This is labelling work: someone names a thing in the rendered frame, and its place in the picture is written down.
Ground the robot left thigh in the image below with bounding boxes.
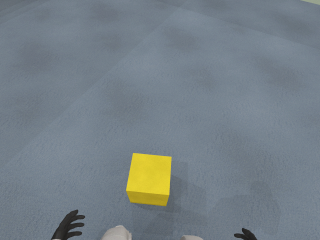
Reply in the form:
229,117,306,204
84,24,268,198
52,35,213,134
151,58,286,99
100,227,132,240

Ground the robot right hand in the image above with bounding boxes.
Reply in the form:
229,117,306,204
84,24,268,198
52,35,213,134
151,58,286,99
234,228,257,240

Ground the carton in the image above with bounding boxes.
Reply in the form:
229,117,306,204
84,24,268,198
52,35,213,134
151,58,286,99
126,153,172,206

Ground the robot left hand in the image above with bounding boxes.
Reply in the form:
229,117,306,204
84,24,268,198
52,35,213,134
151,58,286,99
51,209,85,240

